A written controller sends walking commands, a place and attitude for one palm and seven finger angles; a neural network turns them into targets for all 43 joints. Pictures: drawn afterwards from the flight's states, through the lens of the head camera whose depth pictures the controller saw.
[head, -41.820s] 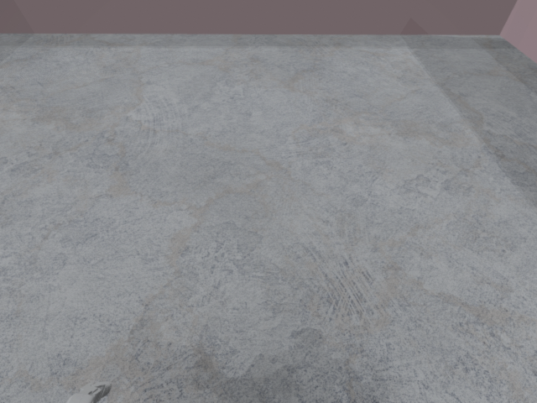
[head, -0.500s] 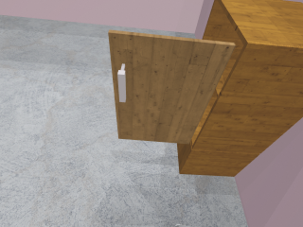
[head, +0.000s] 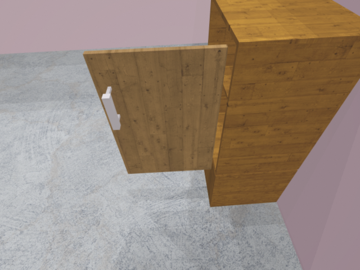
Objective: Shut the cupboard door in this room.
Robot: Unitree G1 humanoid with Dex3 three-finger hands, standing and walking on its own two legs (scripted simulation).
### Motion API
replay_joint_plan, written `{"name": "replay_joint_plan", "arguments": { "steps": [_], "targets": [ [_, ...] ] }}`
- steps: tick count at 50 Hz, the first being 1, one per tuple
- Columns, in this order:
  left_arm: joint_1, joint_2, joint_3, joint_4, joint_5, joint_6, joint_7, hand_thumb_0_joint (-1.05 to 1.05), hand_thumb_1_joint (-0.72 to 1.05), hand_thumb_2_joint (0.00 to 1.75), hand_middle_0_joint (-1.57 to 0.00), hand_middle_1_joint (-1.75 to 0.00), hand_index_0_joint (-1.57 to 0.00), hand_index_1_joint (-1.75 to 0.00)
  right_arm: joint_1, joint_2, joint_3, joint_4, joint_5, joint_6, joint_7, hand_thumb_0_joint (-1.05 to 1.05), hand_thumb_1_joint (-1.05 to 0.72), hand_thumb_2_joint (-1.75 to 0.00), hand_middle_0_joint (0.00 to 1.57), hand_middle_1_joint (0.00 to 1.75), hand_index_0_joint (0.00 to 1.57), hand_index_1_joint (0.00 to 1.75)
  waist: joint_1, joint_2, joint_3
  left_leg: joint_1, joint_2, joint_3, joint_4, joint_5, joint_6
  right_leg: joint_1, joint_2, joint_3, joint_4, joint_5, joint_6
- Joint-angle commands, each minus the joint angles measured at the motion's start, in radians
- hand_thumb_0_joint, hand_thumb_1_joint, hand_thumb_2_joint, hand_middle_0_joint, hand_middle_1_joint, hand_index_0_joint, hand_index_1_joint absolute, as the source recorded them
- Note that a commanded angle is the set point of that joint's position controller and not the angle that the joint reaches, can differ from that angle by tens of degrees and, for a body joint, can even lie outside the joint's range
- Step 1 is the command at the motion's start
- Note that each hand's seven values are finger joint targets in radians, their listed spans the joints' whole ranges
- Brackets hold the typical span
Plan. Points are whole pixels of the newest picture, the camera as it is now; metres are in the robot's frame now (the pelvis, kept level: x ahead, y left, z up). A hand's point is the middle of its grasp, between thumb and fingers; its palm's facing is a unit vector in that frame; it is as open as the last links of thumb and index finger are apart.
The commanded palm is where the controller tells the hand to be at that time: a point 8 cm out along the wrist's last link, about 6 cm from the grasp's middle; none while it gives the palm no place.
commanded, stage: come to a stop and stand still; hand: left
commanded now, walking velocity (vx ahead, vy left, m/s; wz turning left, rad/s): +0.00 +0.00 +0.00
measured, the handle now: (113, 108) +0.57 +0.23 +0.03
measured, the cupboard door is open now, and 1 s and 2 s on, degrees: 89 89 89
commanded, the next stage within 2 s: look again from close up in 1.48 s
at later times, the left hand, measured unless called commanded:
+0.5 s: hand out of the picture +0.01 +0.13 -0.18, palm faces +0.09 -0.99 -0.14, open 7.3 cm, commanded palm none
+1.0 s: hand out of the picture +0.05 +0.19 -0.18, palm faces +0.05 -0.98 -0.20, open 7.3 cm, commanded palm none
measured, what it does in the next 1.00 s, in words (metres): shifts its weight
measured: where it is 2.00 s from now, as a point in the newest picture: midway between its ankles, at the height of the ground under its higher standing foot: outside the picture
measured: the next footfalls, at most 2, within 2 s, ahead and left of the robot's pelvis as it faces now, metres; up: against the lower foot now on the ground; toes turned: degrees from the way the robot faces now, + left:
none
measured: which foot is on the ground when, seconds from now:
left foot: down 0.00-1.00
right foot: down 0.00-1.00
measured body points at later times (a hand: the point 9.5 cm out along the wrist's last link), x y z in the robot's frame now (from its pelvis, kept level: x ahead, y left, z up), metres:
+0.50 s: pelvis +0.04 -0.01 +0.00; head +0.06 -0.01 +0.45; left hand +0.00 +0.18 -0.16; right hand +0.04 -0.24 -0.16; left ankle +0.04 +0.15 -0.74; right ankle -0.04 -0.11 -0.74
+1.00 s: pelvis +0.05 +0.01 +0.00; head +0.07 +0.02 +0.45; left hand +0.05 +0.24 -0.16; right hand +0.07 -0.22 -0.16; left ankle +0.04 +0.15 -0.74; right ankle -0.04 -0.11 -0.74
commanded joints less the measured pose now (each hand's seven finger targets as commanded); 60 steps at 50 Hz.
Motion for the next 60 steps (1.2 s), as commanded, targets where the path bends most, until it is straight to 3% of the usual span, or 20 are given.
{"name": "replay_joint_plan", "arguments": {
  "steps": [1,4,17,26,30,38,50,60],
  "targets": [
    [0.052,0.094,0.011,-0.028,-0.003,-0.016,0.004,0.00,0.90,0.90,-0.20,-0.30,-0.20,-0.30,0.039,-0.050,0.005,-0.017,0.005,-0.020,-0.007,0.00,-0.90,-0.90,0.20,0.30,0.20,0.30,0.019,-0.129,0.100,0.058,0.025,-0.036,-0.033,0.040,0.017,-0.156,-0.121,0.110,-0.199,-0.013,-0.020],
    [0.067,0.101,0.016,-0.024,-0.004,-0.012,0.003,0.00,0.90,0.90,-0.20,-0.30,-0.20,-0.30,0.044,-0.036,0.011,-0.007,0.006,-0.017,-0.009,0.00,-0.90,-0.90,0.20,0.30,0.20,0.30,0.025,-0.070,0.124,0.054,0.024,-0.034,-0.034,0.048,0.017,-0.149,-0.113,0.104,-0.199,-0.018,-0.022],
    [0.140,0.074,0.019,-0.004,-0.001,-0.022,0.010,0.00,0.90,0.90,-0.20,-0.30,-0.20,-0.30,0.013,-0.034,0.009,-0.009,0.012,-0.026,-0.026,0.00,-0.90,-0.90,0.20,0.30,0.20,0.30,0.034,-0.074,0.030,0.112,0.035,-0.023,0.004,0.170,0.021,-0.032,-0.116,0.070,-0.125,0.363,-0.012],
    [0.165,0.069,0.019,0.011,0.004,-0.022,0.015,0.00,0.90,0.90,-0.20,-0.30,-0.20,-0.30,-0.015,-0.046,0.010,-0.015,0.013,-0.030,-0.033,0.00,-0.90,-0.90,0.20,0.30,0.20,0.30,0.034,-0.051,0.031,0.149,0.040,-0.017,0.012,0.247,0.028,-0.010,-0.115,0.053,-0.106,0.455,-0.003],
    [0.163,0.071,0.018,0.010,0.004,-0.020,0.015,0.00,0.90,0.90,-0.20,-0.30,-0.20,-0.30,-0.029,-0.057,0.010,-0.021,0.014,-0.032,-0.034,0.00,-0.90,-0.90,0.20,0.30,0.20,0.30,0.036,-0.040,0.046,0.150,0.040,-0.021,0.001,0.257,0.032,-0.009,-0.113,0.051,-0.110,0.430,-0.002],
    [0.156,0.091,0.019,0.000,0.003,-0.023,0.015,0.00,0.90,0.90,-0.20,-0.30,-0.20,-0.30,-0.041,-0.074,0.009,-0.033,0.013,-0.036,-0.032,0.00,-0.90,-0.90,0.20,0.30,0.20,0.30,0.040,-0.070,0.015,0.165,0.038,-0.028,-0.003,0.303,0.038,0.029,-0.118,0.042,-0.106,0.473,0.002],
    [0.122,0.114,0.018,-0.015,0.003,-0.018,0.011,0.00,0.90,0.90,-0.20,-0.30,-0.20,-0.30,-0.040,-0.095,0.010,-0.032,0.014,-0.041,-0.027,0.00,-0.90,-0.90,0.20,0.30,0.20,0.30,0.045,-0.065,0.054,0.146,0.036,-0.046,-0.048,0.269,0.048,0.027,-0.116,0.035,-0.130,0.330,0.005],
    [0.115,0.124,0.020,-0.014,0.005,-0.019,0.010,0.00,0.90,0.90,-0.20,-0.30,-0.20,-0.30,-0.037,-0.104,0.006,-0.030,0.015,-0.045,-0.026,0.00,-0.90,-0.90,0.20,0.30,0.20,0.30,0.045,-0.049,0.047,0.147,0.032,-0.054,-0.064,0.239,0.053,0.030,-0.119,0.037,-0.143,0.278,0.005]
  ]
}}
